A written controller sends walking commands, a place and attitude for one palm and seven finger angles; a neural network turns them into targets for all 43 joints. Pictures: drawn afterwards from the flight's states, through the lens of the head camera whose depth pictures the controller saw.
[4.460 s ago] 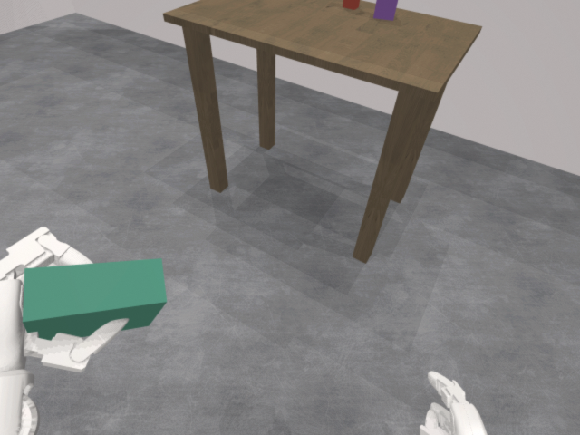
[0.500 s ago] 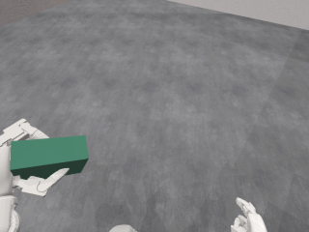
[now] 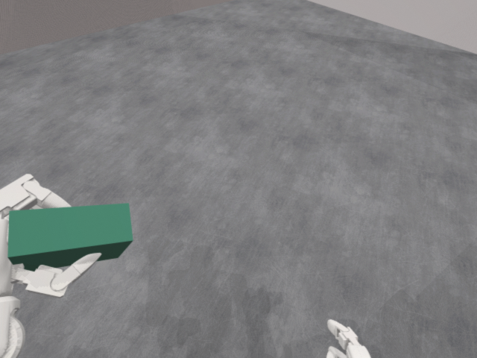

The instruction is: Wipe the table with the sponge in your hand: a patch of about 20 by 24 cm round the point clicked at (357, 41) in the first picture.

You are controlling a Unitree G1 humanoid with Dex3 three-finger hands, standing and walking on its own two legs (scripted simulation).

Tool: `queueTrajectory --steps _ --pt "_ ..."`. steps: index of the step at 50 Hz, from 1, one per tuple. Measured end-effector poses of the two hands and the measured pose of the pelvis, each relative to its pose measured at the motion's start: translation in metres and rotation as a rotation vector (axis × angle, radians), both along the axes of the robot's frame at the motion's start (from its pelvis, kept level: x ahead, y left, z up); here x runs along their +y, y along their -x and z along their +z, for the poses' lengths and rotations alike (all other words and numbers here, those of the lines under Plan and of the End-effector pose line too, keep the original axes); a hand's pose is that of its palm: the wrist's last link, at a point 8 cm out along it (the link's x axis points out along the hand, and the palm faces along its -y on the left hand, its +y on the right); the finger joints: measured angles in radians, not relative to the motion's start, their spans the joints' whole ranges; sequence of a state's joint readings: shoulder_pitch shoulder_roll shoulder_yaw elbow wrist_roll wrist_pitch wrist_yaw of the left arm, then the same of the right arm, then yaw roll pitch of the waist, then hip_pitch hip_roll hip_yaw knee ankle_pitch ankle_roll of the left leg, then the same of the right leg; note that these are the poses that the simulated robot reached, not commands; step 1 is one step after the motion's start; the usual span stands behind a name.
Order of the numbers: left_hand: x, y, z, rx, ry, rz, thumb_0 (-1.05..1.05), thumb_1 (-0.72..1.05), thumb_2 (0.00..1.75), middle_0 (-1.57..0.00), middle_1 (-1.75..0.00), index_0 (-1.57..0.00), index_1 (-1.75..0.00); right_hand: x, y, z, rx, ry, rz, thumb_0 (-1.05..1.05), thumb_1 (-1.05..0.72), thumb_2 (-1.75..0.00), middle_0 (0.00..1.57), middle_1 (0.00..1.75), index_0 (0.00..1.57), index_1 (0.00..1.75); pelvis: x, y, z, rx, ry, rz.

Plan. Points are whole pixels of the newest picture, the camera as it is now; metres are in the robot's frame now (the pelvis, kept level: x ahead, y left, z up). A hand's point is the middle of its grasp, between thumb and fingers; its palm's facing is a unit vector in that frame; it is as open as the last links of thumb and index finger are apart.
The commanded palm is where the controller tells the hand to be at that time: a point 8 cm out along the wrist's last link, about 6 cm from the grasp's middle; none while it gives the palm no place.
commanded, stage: walk to a spot facing it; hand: left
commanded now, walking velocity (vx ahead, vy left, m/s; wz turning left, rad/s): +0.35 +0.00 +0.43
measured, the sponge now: (90, 236) +0.22 +0.21 +0.17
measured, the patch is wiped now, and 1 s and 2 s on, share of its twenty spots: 0.00 0.00 0.00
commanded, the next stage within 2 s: turn to face it in 1.10 s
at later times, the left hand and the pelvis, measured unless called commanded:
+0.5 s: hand (41, 229) +0.21 +0.26 +0.19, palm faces +0.61 -0.69 -0.39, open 9.0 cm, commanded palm +0.16 +0.30 +0.18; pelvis +0.06 -0.01 +0.00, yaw +12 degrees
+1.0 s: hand (70, 196) +0.28 +0.27 +0.17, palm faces +0.70 -0.57 -0.43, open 9.0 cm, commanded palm +0.20 +0.29 +0.18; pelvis +0.18 -0.03 +0.00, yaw +25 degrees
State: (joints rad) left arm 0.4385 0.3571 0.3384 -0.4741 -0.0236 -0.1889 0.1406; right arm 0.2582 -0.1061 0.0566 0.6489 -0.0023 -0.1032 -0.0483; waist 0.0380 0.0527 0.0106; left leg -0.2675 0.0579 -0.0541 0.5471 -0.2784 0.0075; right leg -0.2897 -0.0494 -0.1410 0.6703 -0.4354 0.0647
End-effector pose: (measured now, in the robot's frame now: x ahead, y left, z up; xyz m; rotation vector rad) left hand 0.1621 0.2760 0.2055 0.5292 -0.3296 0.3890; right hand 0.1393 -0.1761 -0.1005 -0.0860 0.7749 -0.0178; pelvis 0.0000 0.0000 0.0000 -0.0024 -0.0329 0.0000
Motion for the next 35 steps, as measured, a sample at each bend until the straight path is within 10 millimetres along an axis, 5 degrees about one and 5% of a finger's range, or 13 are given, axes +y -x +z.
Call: queueTrajectory --steps 5,12,17,22,28,35 --pt "-0.017 0.009 -0.010 0.050 0.015 0.063 0.00 -0.41 1.05 -0.87 -1.39 -0.86 -1.38 -0.030 -0.016 -0.015 0.047 0.036 0.075 0.01 -0.90 -0.90 0.21 0.30 0.21 0.30 -0.019 0.002 -0.004 -0.009 -0.037 0.062" --pt "-0.021 0.015 -0.006 0.136 0.000 0.114 0.00 -0.41 1.05 -0.87 -1.39 -0.86 -1.38 -0.085 -0.045 0.010 0.047 0.158 0.049 0.01 -0.91 -0.90 0.20 0.30 0.21 0.30 -0.031 -0.012 0.013 0.011 -0.071 0.136" --pt "-0.012 0.013 0.001 0.114 -0.009 0.166 0.00 -0.41 1.05 -0.87 -1.39 -0.86 -1.38 -0.100 -0.073 0.024 0.028 0.221 0.069 0.01 -0.91 -0.90 0.20 0.30 0.20 0.30 -0.031 -0.026 0.015 0.027 -0.071 0.181" --pt "0.002 0.007 0.002 0.044 0.012 0.206 0.00 -0.41 1.05 -0.87 -1.39 -0.86 -1.38 -0.081 -0.104 0.030 0.010 0.245 0.113 0.01 -0.91 -0.90 0.19 0.30 0.20 0.30 -0.022 -0.046 0.010 0.037 -0.064 0.206" --pt "0.024 -0.019 -0.011 -0.081 -0.001 0.193 0.00 -0.41 1.05 -0.87 -1.39 -0.86 -1.38 -0.031 -0.146 0.016 -0.080 0.187 0.139 0.01 -0.91 -0.90 0.20 0.30 0.20 0.30 -0.005 -0.066 -0.017 0.008 -0.053 0.220" --pt "0.018 -0.038 -0.001 -0.017 -0.041 0.193 0.00 -0.41 1.05 -0.87 -1.39 -0.86 -1.38 0.024 -0.163 0.012 -0.037 0.013 0.224 0.01 -0.91 -0.90 0.20 0.30 0.21 0.30 -0.016 -0.095 -0.004 0.026 -0.017 0.273"
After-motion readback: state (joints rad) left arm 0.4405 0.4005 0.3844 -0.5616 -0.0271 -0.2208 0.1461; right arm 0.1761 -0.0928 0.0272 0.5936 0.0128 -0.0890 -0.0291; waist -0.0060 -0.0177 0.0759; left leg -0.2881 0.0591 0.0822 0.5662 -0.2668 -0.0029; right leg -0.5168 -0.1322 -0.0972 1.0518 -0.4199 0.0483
